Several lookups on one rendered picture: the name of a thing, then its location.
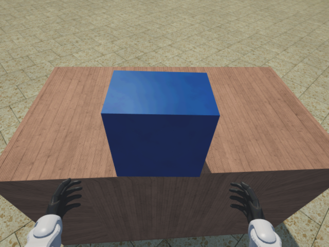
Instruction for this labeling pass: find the robot right hand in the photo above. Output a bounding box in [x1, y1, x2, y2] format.
[229, 181, 266, 223]

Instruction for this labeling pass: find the robot left hand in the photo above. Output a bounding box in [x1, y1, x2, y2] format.
[45, 178, 82, 219]

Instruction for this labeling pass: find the carton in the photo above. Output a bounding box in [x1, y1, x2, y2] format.
[101, 70, 220, 177]

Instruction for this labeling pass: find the pedestal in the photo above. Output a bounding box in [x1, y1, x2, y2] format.
[0, 67, 329, 245]

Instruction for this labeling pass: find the right robot forearm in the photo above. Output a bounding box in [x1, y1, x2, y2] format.
[248, 219, 282, 247]

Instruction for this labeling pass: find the left robot forearm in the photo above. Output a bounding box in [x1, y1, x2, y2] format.
[24, 215, 63, 247]

